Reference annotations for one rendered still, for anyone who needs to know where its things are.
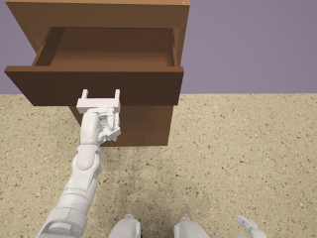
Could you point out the left robot forearm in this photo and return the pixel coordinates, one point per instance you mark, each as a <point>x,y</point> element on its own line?
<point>69,215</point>

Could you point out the robot right thigh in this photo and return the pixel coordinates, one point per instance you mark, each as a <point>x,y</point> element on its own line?
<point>189,229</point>

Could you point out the robot left hand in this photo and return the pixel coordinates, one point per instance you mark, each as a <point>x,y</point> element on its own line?
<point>91,125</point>

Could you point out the robot thigh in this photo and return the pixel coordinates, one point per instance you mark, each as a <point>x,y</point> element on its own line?
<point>189,229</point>
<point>126,228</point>

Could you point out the handle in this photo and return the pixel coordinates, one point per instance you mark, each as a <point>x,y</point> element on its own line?
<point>84,103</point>

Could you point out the robot left thigh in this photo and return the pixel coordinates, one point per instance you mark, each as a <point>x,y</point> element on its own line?
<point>126,228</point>

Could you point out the robot right hand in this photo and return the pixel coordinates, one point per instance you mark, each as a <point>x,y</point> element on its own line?
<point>250,227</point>

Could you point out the drawer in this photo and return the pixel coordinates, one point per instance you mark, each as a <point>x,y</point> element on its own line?
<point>140,62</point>

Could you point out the cabinet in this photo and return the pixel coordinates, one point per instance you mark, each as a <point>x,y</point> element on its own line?
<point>140,125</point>

